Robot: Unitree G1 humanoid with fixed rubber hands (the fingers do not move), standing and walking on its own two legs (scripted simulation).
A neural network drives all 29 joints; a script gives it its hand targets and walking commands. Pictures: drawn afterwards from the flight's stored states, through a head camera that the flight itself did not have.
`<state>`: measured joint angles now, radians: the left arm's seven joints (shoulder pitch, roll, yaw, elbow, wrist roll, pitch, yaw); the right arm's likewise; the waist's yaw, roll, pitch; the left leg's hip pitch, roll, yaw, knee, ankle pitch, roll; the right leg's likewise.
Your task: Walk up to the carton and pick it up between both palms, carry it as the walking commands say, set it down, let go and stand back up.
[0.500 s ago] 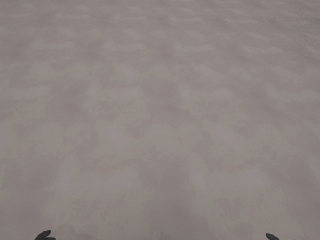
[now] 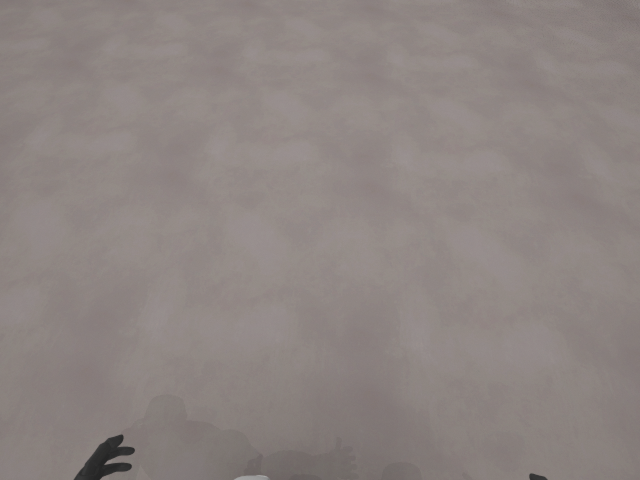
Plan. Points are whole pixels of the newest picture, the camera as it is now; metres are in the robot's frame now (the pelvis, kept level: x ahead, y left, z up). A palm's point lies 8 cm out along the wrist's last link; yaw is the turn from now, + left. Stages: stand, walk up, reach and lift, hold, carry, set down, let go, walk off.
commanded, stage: walk up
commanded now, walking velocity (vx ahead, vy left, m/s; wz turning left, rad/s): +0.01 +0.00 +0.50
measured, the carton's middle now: out of the picture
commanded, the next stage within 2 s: none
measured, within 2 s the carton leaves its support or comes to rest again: neither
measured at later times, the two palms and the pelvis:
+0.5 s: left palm out of the picture -0.01 +0.32 -0.12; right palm (488, 476) +0.14 -0.21 -0.09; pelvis -0.03 +0.03 +0.01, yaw +16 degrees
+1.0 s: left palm out of the picture -0.11 +0.28 -0.11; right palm (438, 431) +0.20 -0.16 -0.11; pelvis -0.04 +0.01 +0.00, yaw +32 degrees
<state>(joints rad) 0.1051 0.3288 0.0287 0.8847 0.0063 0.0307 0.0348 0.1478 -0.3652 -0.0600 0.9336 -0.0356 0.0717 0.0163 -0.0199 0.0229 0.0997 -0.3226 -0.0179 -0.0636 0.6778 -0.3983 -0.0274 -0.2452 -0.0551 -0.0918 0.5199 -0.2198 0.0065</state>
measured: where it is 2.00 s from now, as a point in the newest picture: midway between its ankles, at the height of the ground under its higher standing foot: outside the picture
